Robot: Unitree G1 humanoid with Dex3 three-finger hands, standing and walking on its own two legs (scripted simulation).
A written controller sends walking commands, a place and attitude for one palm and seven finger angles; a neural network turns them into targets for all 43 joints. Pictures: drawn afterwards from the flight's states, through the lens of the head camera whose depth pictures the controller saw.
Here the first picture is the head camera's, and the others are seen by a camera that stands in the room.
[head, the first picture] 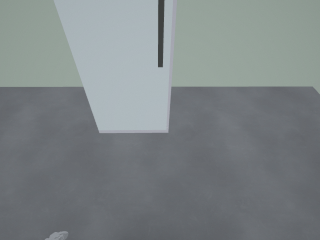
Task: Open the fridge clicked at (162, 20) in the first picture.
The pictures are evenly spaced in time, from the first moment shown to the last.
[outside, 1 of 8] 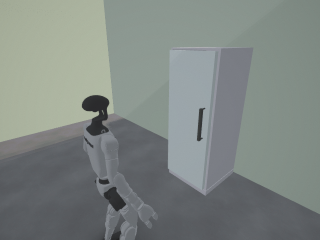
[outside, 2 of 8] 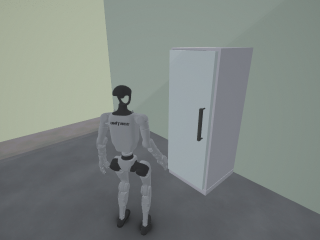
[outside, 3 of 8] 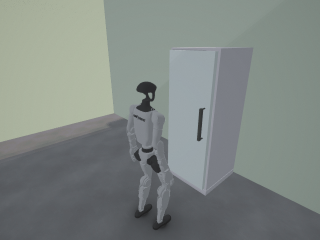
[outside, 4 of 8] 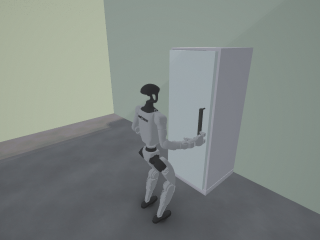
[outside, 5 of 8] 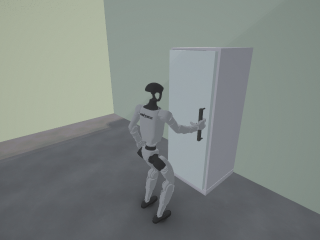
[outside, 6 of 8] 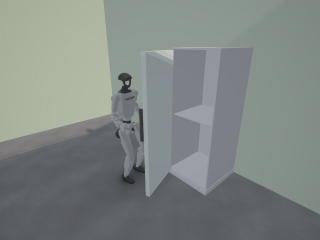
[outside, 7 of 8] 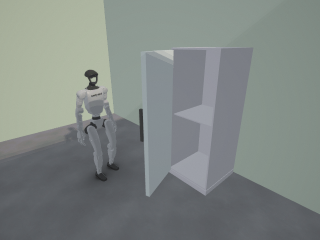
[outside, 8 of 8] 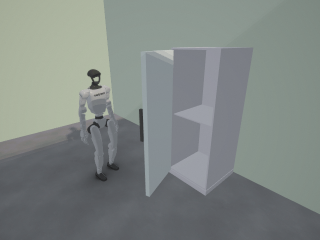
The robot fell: no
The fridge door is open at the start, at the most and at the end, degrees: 0 74 70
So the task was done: yes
